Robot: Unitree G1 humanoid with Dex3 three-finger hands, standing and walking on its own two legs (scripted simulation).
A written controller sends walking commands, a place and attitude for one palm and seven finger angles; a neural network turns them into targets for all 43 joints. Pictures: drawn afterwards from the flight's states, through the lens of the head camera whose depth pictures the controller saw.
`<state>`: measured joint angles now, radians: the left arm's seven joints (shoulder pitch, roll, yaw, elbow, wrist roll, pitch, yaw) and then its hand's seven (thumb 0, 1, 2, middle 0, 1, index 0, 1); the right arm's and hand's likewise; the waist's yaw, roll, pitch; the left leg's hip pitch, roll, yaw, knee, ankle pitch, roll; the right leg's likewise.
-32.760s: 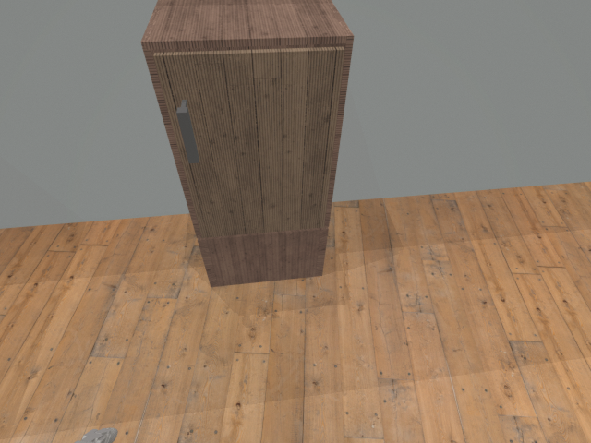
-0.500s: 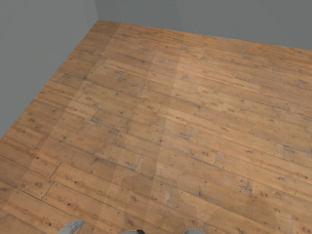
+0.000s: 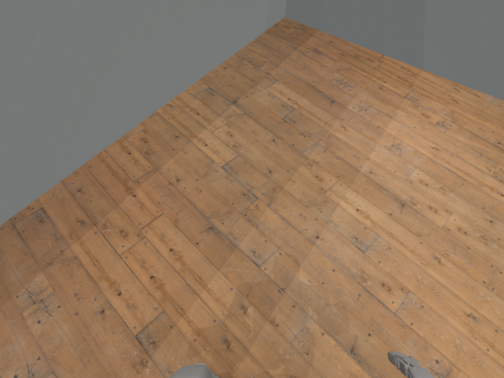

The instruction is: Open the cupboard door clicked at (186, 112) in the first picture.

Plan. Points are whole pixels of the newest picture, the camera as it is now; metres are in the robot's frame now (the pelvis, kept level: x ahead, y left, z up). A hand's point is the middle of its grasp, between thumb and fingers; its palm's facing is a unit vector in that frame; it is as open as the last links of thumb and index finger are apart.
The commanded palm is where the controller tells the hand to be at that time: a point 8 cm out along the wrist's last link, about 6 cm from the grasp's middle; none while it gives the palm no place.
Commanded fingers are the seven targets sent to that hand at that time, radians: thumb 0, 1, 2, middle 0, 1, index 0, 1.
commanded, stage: turn to face it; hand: left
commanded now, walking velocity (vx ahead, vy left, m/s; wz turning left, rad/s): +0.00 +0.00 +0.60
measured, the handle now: out of the picture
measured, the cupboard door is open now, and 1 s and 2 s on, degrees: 42 42 42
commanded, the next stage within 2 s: none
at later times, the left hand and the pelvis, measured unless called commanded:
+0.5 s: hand out of the picture +0.04 +0.17 -0.14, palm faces +0.29 -0.92 -0.25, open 7.4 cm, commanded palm none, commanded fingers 0.00 0.90 0.90 -0.20 -0.30 -0.20 -0.30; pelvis +0.02 -0.04 +0.02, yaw +18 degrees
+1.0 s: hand out of the picture +0.02 +0.22 -0.13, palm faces +0.55 -0.79 -0.26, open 7.4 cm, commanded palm none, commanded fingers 0.00 0.90 0.90 -0.20 -0.30 -0.20 -0.30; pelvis +0.03 -0.03 +0.02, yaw +34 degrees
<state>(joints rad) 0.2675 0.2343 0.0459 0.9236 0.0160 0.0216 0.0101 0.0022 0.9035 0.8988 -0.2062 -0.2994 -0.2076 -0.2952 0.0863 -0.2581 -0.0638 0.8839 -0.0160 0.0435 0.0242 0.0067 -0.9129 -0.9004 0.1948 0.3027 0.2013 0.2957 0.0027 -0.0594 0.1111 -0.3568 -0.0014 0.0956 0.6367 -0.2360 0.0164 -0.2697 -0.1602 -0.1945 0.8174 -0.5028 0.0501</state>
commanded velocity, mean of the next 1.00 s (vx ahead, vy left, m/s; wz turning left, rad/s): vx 0.00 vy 0.00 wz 0.60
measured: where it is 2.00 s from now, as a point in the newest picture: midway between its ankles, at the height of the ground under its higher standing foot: outside the picture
